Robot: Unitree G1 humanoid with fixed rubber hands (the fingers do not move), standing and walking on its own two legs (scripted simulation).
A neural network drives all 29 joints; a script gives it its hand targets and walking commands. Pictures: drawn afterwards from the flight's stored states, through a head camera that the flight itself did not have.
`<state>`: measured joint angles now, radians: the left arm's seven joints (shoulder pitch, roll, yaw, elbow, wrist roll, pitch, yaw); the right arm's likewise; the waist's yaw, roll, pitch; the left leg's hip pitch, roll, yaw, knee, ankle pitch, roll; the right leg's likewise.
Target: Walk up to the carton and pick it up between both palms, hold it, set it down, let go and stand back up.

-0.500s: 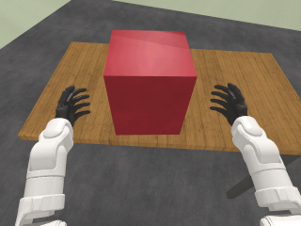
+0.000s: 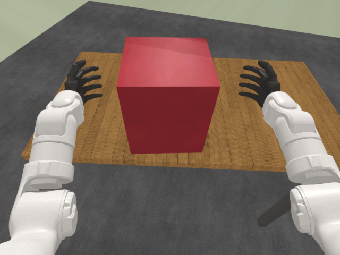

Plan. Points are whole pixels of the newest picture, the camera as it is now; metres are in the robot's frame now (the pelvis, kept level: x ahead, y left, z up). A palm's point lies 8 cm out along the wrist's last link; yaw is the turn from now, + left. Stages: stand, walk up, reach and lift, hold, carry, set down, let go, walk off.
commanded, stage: reach and lift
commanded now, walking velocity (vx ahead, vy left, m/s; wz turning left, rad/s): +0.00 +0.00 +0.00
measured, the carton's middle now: (166, 98) +0.49 +0.00 +0.08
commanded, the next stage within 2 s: none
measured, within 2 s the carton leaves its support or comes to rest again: neither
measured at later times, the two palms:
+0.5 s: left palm (69, 60) +0.46 +0.21 +0.22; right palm (256, 60) +0.46 -0.20 +0.22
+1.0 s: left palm (84, 93) +0.46 +0.20 +0.13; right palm (242, 89) +0.46 -0.19 +0.13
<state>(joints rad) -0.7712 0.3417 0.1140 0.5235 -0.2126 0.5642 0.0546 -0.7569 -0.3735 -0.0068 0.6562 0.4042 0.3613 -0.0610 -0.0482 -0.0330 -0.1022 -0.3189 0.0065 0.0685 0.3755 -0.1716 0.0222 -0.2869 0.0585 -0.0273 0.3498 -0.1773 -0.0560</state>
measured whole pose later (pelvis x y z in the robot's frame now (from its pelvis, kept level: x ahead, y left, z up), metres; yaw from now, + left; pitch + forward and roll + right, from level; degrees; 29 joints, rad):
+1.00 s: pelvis +0.01 -0.01 -0.01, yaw +1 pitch +16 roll -1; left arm -1.04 0.32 0.04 1.15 -0.22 0.14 0.05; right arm -0.98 -0.28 -0.04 1.06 0.30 0.14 -0.08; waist -0.01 -0.02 -0.20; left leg -0.52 0.01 0.02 0.41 -0.17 0.00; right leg -0.47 0.07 -0.05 0.36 -0.17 -0.07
